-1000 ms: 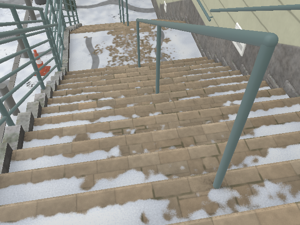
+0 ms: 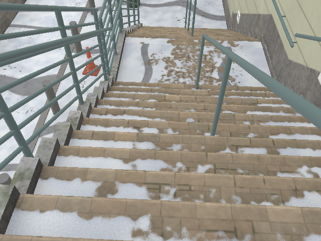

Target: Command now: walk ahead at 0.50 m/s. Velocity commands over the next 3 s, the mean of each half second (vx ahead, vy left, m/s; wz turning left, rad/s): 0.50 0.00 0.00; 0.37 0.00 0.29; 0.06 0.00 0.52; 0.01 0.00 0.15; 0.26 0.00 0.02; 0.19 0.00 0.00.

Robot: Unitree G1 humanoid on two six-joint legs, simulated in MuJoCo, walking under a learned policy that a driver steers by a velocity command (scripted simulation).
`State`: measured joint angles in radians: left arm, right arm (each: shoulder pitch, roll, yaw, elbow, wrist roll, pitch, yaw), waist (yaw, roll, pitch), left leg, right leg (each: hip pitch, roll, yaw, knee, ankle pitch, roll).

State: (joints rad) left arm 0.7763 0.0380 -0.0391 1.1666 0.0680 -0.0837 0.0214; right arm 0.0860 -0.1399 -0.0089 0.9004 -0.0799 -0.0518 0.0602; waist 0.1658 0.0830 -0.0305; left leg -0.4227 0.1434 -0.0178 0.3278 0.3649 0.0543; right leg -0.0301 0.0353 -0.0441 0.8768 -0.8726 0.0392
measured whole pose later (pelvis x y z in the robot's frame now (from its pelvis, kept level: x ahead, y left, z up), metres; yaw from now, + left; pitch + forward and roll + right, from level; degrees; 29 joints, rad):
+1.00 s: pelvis +0.48 +0.00 -0.25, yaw +12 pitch +2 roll -2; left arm 0.46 0.16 0.01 1.01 0.10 -0.09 0.01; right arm 0.33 -0.25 -0.04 0.91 -0.06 -0.06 0.07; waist 0.04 0.06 -0.05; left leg -0.75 0.06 -0.06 1.26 -0.17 -0.02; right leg -0.19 -0.04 -0.29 0.62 -0.46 -0.04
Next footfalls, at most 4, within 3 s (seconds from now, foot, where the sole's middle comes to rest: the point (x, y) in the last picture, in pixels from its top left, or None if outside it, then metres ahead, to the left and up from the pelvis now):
0.02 left None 0.15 0.14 -0.84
0.62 right None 0.46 -0.10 -1.00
1.12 left None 0.50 0.14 -1.00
1.50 right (188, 226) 0.74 -0.01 -1.17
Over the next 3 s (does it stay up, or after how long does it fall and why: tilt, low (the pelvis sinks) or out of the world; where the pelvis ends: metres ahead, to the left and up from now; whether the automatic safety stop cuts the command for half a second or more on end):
stays up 0.79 0.02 -0.41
